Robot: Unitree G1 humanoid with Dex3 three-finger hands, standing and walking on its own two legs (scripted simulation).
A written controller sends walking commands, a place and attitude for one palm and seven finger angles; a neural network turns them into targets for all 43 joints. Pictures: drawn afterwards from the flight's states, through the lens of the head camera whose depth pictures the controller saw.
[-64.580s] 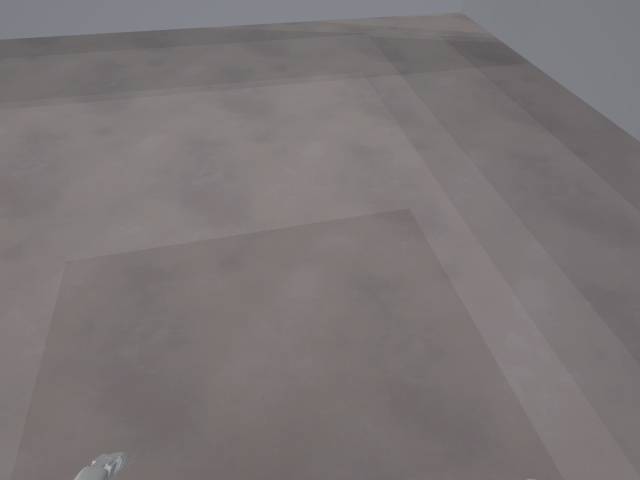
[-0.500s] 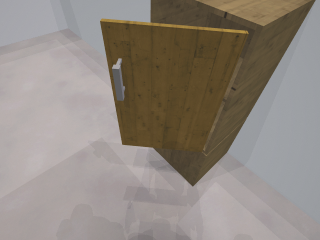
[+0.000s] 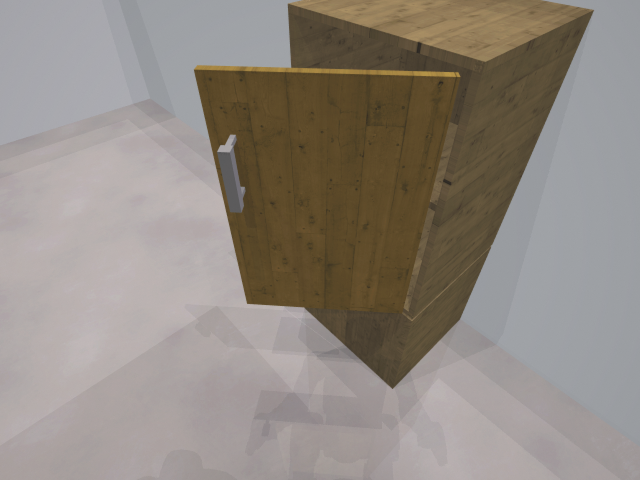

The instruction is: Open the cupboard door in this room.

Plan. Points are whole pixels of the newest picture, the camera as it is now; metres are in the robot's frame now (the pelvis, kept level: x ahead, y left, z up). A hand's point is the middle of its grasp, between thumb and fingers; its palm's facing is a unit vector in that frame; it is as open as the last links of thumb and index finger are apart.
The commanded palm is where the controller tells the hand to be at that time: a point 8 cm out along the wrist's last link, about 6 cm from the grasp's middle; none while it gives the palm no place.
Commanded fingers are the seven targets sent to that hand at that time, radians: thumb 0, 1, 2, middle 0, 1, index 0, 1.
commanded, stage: come to a stop and stand still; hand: left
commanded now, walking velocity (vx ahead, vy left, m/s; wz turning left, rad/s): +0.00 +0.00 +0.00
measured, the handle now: (234, 174) +0.58 +0.18 +0.09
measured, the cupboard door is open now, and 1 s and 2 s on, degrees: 43 43 43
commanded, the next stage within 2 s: look again from close up in 0.38 s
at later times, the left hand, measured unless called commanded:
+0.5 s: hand out of the picture +0.00 +0.20 -0.16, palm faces +0.01 -0.97 -0.25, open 7.4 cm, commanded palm none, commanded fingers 0.00 0.90 0.90 -0.20 -0.30 -0.20 -0.30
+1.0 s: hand out of the picture -0.02 +0.21 -0.17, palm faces +0.02 -0.98 -0.21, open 7.4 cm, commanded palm none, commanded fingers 0.00 0.90 0.90 -0.20 -0.30 -0.20 -0.30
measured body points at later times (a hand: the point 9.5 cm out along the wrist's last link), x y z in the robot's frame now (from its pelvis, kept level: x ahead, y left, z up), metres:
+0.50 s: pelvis -0.03 -0.01 +0.01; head -0.04 +0.00 +0.46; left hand +0.00 +0.25 -0.14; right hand -0.03 -0.27 -0.14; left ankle -0.03 +0.09 -0.73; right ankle +0.03 -0.11 -0.73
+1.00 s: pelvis -0.02 +0.02 +0.01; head -0.03 +0.04 +0.46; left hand -0.02 +0.26 -0.15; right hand +0.01 -0.22 -0.14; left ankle -0.03 +0.09 -0.73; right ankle +0.03 -0.11 -0.73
